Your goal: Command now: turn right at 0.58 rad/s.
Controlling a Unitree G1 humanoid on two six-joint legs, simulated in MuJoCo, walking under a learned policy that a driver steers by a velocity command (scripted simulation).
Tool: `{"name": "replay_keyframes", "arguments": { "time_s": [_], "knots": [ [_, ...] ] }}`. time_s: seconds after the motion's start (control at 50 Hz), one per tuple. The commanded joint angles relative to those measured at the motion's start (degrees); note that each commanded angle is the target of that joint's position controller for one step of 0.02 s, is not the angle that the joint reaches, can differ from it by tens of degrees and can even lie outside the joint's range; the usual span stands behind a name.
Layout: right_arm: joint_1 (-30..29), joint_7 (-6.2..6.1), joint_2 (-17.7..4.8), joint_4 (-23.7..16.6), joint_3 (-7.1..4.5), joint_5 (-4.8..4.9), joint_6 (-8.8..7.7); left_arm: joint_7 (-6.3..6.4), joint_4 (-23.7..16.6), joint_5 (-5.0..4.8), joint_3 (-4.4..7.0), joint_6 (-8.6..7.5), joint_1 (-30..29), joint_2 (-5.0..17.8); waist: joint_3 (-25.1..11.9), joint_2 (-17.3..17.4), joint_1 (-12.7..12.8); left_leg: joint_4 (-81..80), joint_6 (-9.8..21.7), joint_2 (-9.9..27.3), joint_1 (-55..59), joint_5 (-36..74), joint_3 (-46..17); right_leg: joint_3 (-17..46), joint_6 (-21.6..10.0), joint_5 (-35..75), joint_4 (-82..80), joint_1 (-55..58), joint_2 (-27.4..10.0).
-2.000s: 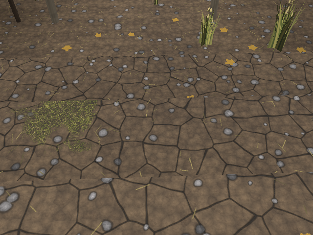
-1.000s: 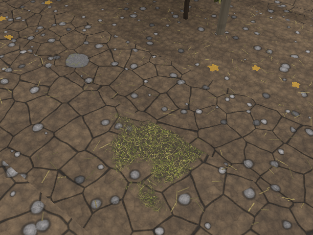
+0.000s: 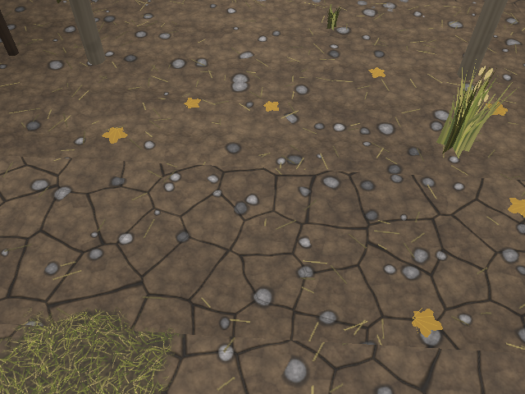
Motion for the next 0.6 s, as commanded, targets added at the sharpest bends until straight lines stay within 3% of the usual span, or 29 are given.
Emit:
{"name": "replay_keyframes", "arguments": {
  "time_s": [0.02, 0.04, 0.08, 0.1, 0.12, 0.14, 0.16, 0.18, 0.2, 0.22, 0.24, 0.26, 0.28, 0.32, 0.34, 0.36, 0.4, 0.42, 0.44, 0.46, 0.48, 0.5, 0.52, 0.54, 0.6],
  "knots": [
    [12.1, -0.50, -5.1, 1.5, -1.22, 0.40, 2.02, -0.56, -7.1, -0.93, 2.71, 0.13, -3.8, 9.0, -5.2, -4.3, -4.0, -11.1, 0.6, -0.5, 13.9, 0.7, -1.0, 18.9, -14.8, 16.2, -7.1, 0.9, -18.8],
    [10.4, -0.95, -5.8, 0.9, -1.51, 0.75, 1.95, -0.60, -6.9, -0.97, 2.71, 0.69, -2.9, 8.5, -5.5, -3.4, -3.3, -15.7, 1.4, -0.9, 14.4, 0.9, -0.3, 20.7, -14.6, 12.6, -5.9, 2.7, -19.1],
    [8.6, -1.09, -7.1, -0.2, -2.23, 2.47, 1.25, -0.11, -6.1, -0.67, 1.71, 1.33, -0.7, 5.9, -6.6, -2.6, -2.4, -24.4, 5.4, -1.9, 20.9, 7.0, 1.4, 21.7, -11.8, 5.8, -3.5, 2.2, -16.8],
    [9.7, -1.19, -8.2, -1.1, -2.81, 2.72, 0.74, 0.41, -5.7, -0.48, 0.65, 1.56, 2.0, 2.9, -9.6, -0.3, -2.7, -27.8, 10.9, 1.9, 27.4, 14.6, -1.7, 19.7, -7.6, -1.0, 0.7, 0.5, -13.1],
    [10.0, -1.84, -12.8, -3.2, -3.91, 3.06, 0.01, 1.43, -7.1, -0.11, -1.00, 1.85, 6.9, -2.5, -15.7, 12.1, 0.0, -32.5, 26.8, 15.7, 40.1, 32.0, -16.8, 8.4, 0.0, -20.1, 11.5, -9.1, -2.8],
    [12.4, -1.82, -13.4, -3.6, -5.06, -0.86, -1.11, 2.36, -10.1, 0.88, -0.12, 1.25, -0.3, 1.6, -8.6, 11.4, -5.4, -38.2, 34.0, 23.8, 41.6, 27.0, -30.8, 4.2, 6.1, -31.5, 22.0, -25.2, 3.4],
    [15.0, -2.13, -11.4, -2.0, -4.98, -1.48, -1.44, 3.20, -8.9, 0.37, 0.98, 2.08, -4.2, 5.1, -8.0, 3.2, -7.8, -40.2, 28.0, 20.2, 40.0, 16.9, -27.0, 9.8, 7.1, -25.9, 29.3, -25.3, 1.4],
    [9.6, -1.04, -9.5, -2.6, -4.62, -0.08, -1.14, 4.49, -7.8, 0.00, 1.54, 2.56, -3.1, 5.9, -6.0, 4.5, -4.2, -40.1, 23.0, 16.3, 36.6, 15.6, -20.6, 10.6, 8.0, -20.5, 33.0, -25.1, 1.9],
    [5.3, -0.22, -6.8, -3.8, -3.85, 1.18, -0.69, 5.16, -5.9, 0.54, 1.96, 2.81, -0.5, 6.6, -5.9, 6.6, -2.4, -39.8, 21.2, 13.9, 34.1, 19.5, -16.3, 10.6, 8.6, -16.3, 36.1, -23.5, 2.2],
    [5.0, 0.41, -5.6, -3.4, -3.63, 1.91, -0.37, 4.92, -4.7, 1.53, 1.60, 2.81, 1.8, 4.7, -5.5, 7.2, -0.7, -39.2, 20.1, 11.8, 31.2, 23.6, -12.2, 9.0, 8.6, -13.2, 39.3, -20.9, 2.0],
    [4.4, 0.88, -5.7, -3.7, -3.92, 1.54, -0.13, 4.07, -3.5, 1.72, 1.33, 2.83, 4.3, 3.6, -5.7, 5.2, 0.4, -39.4, 19.3, 10.4, 27.3, 23.6, -8.7, 6.9, 8.5, -10.3, 42.6, -17.8, 1.9],
    [4.0, 1.56, -4.9, -3.7, -3.82, 0.77, -0.07, 3.27, -2.0, 1.02, 1.35, 3.00, 6.4, 2.8, -5.3, 4.2, 0.8, -39.6, 18.4, 8.7, 24.0, 21.9, -5.7, 6.1, 8.6, -7.3, 43.5, -15.4, 1.8],
    [3.0, 2.39, -3.5, -3.3, -3.43, 0.98, -0.13, 2.41, -0.2, 0.43, 1.27, 3.16, 8.3, 2.1, -4.9, 3.5, 1.5, -39.3, 16.8, 7.2, 21.2, 17.4, -3.1, 5.5, 9.2, -4.3, 40.8, -12.3, 0.6],
    [0.5, 3.73, -2.2, -2.7, -2.84, 3.08, -0.65, -0.25, 2.6, 0.27, 0.58, 3.73, 10.6, -0.6, -3.3, 3.6, 2.8, -38.2, 11.5, 3.8, 15.3, 1.2, 1.1, 1.4, 11.3, -1.8, 26.5, -4.1, -5.0],
    [2.7, 3.97, -2.8, -1.3, -2.99, 3.82, -0.73, -1.71, 2.7, -0.22, 0.04, 4.21, 8.1, -2.1, -1.7, 5.1, 0.4, -37.7, 9.7, 4.0, 14.1, -9.2, -0.3, -0.4, 12.4, -6.6, 19.8, -1.7, -6.3],
    [5.1, 4.36, -3.7, -0.1, -3.05, 4.22, -0.64, -2.35, 2.0, -0.86, 0.05, 4.30, 4.5, -2.0, -0.5, 5.0, -1.7, -37.1, 9.2, 5.5, 14.9, -17.1, -3.9, -1.3, 13.1, -11.3, 14.9, -0.9, -6.3],
    [7.3, 5.60, -5.1, 1.6, -3.27, 5.16, -0.58, -1.78, 1.4, -2.59, 0.58, 3.67, 1.3, 0.4, -0.7, 2.1, -2.1, -34.7, 9.4, 8.2, 18.6, -21.1, -9.8, -1.8, 12.3, -4.9, 2.4, 2.3, -6.9],
    [7.2, 6.18, -4.2, 2.1, -2.81, 5.04, -0.79, -1.40, 0.9, -3.19, 0.52, 3.02, 0.0, 0.8, -2.1, 2.8, -1.6, -33.8, 8.1, 8.9, 19.0, -16.6, -12.2, -0.8, 10.8, -0.9, 1.0, 5.3, -7.6],
    [6.7, 6.61, -1.7, 2.6, -1.81, 4.48, -1.21, -1.10, -0.2, -3.66, -0.03, 2.00, -0.1, 0.3, -4.2, 4.1, -0.4, -32.5, 6.4, 9.2, 19.7, -10.3, -13.2, 1.8, 8.6, 3.9, 0.8, 7.8, -9.5],
    [10.0, 6.11, -1.4, 2.9, -1.90, 3.38, -1.52, -0.85, -0.4, -3.67, -0.18, 1.26, -1.6, 2.2, -6.4, 1.0, -3.6, -32.4, 6.0, 6.6, 20.8, -5.9, -9.1, 1.5, 4.0, 2.3, 2.9, 8.9, -8.9],
    [8.7, 5.39, -5.4, 2.6, -3.40, 2.60, -1.80, -0.99, 0.5, -2.99, 0.54, 1.18, -3.2, 3.5, -2.9, -0.3, -4.2, -30.6, 5.8, 3.3, 24.1, -0.3, -2.5, 1.5, 1.7, -2.6, 1.7, 0.5, -7.1],
    [5.2, 4.89, -8.0, 2.3, -4.35, 1.92, -1.89, -0.95, 1.4, -3.00, 0.65, 1.07, -2.2, 3.4, -4.0, 1.0, -2.6, -27.4, 6.9, 3.0, 27.0, 4.9, -0.7, 1.7, 1.9, -0.8, 0.1, -0.3, -7.5],
    [4.7, 4.44, -7.4, 2.2, -4.47, 1.81, -1.94, -0.66, 1.4, -3.15, 0.71, 0.98, -3.0, 3.2, -4.0, 0.6, -2.9, -26.1, 7.7, 3.1, 27.4, 12.5, -0.5, 1.3, 2.3, 1.7, 0.8, 0.2, -7.4],
    [6.0, 4.38, -6.7, 3.3, -4.50, 2.30, -1.90, -0.52, 1.9, -3.09, 0.45, 1.30, -2.7, 2.1, -3.9, 0.9, -2.6, -25.8, 8.4, 2.8, 27.0, 15.3, 0.0, 1.0, 3.0, 2.2, 1.3, 1.5, -6.9],
    [6.6, 5.00, -4.2, 4.0, -4.47, 2.36, -1.46, -0.30, 4.1, -2.82, 0.30, 1.86, 0.6, 1.0, -3.2, 1.2, -1.7, -25.2, 9.4, 2.4, 27.4, 19.7, 0.1, 0.0, 3.8, 0.1, 2.3, 2.2, -6.1]
  ]
}}
Velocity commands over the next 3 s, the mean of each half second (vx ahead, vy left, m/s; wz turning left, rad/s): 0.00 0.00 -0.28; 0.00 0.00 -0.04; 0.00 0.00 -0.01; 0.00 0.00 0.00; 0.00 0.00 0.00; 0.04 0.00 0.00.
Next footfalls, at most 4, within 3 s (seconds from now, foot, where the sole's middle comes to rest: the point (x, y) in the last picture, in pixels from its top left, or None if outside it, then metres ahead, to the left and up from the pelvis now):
0.10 left None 0.10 0.13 -0.77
0.42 right None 0.06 -0.09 -0.77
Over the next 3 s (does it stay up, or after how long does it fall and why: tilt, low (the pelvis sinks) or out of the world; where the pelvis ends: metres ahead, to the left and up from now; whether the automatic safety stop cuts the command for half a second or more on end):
stays up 0.09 0.04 -0.01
